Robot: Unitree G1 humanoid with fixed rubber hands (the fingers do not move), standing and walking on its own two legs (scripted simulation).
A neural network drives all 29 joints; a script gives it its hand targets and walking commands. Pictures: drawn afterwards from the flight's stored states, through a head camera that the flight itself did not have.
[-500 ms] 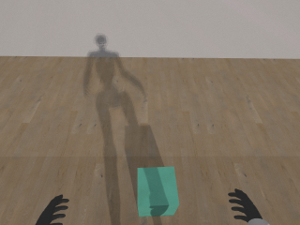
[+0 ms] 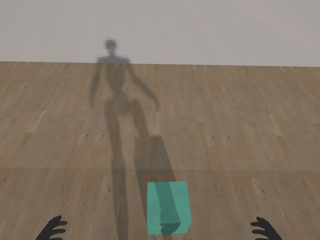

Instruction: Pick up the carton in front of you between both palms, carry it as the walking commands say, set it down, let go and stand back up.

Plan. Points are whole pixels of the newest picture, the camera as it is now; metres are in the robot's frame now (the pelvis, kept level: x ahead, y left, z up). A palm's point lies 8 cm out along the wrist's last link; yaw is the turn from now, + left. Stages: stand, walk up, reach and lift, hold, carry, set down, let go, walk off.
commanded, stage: stand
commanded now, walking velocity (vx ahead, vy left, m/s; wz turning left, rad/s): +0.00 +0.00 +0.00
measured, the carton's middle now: (167, 208) +0.38 -0.05 -0.65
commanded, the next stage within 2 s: none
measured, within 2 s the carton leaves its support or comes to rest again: neither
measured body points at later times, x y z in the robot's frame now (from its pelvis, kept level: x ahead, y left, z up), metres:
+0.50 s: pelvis -0.02 +0.00 +0.01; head -0.02 +0.00 +0.46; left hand +0.09 +0.31 -0.10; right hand +0.09 -0.31 -0.11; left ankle -0.06 +0.13 -0.74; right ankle -0.01 -0.11 -0.74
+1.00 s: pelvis -0.03 +0.00 +0.01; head -0.03 +0.00 +0.46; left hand +0.08 +0.31 -0.10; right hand +0.07 -0.31 -0.11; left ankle -0.06 +0.13 -0.74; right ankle -0.01 -0.11 -0.74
